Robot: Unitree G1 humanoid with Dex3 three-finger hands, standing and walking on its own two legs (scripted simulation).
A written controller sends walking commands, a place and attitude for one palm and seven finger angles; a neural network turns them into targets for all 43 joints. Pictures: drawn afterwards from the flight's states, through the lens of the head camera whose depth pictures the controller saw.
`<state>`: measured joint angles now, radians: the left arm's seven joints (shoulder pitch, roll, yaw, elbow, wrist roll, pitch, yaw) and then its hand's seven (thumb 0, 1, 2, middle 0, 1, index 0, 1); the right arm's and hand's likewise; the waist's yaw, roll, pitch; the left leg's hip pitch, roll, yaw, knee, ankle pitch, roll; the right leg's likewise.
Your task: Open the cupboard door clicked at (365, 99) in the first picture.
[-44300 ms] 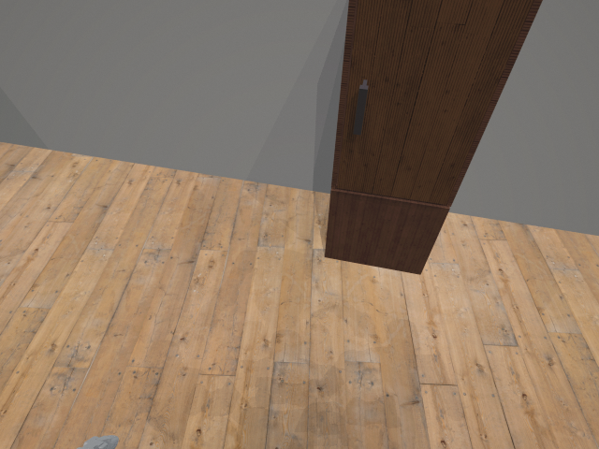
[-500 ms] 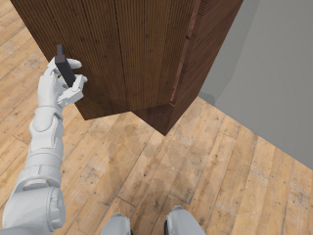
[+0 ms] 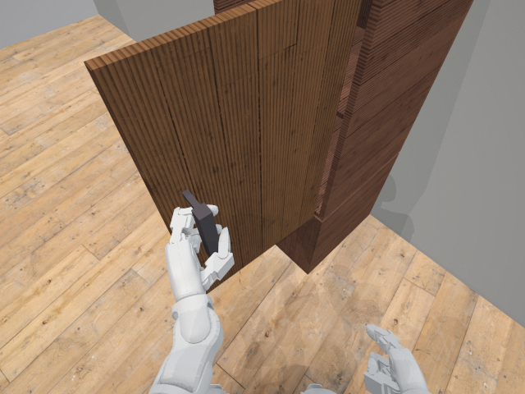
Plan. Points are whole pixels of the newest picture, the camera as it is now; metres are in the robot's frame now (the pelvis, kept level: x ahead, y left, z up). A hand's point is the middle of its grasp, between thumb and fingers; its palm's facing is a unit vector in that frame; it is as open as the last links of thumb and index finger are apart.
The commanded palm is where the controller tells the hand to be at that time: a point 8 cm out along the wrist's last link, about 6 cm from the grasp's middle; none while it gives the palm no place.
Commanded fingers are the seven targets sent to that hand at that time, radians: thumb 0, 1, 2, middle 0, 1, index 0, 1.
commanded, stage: open thumb and fingers to let go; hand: left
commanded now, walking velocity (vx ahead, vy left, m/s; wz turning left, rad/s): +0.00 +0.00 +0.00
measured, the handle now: (202, 226) +0.36 +0.11 +0.04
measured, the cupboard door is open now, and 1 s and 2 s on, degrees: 85 87 87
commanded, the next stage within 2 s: slide the hand sideways off the handle in 0.92 s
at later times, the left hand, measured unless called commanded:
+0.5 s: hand (231, 257) +0.31 +0.06 +0.04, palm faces +0.36 -0.93 -0.01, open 10.2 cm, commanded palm +0.27 +0.11 +0.04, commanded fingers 0.00 -0.50 0.30 -0.30 -1.20 -0.30 -1.20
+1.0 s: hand (231, 259) +0.30 +0.06 +0.04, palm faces +0.29 -0.96 +0.00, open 15.1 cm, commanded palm +0.27 +0.11 +0.04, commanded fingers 0.00 -0.50 0.30 -0.15 -0.30 -0.15 -0.30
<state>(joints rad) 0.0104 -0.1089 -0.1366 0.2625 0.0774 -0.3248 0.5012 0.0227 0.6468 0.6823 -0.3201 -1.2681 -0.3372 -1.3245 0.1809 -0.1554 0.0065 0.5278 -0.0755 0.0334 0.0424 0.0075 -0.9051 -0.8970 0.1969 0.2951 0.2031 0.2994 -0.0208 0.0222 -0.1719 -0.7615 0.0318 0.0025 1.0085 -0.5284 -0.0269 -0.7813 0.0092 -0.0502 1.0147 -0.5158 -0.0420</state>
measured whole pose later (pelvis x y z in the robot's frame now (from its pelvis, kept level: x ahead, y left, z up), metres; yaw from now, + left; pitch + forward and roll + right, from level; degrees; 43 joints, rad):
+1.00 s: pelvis -0.05 +0.01 -0.01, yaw +1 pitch +15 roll +0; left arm -0.25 -0.11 -0.14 0.55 0.09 -0.43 0.57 -0.02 -0.50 0.30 -0.32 -0.63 -0.30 -0.61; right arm 0.20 -0.18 0.00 0.63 -0.09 0.00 0.02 0.01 -0.90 -0.90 0.20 0.30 0.20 0.30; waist -0.03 0.03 -0.15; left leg -0.84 0.01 0.00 1.05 -0.46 -0.01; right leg -0.85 -0.01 -0.05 1.05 -0.45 -0.03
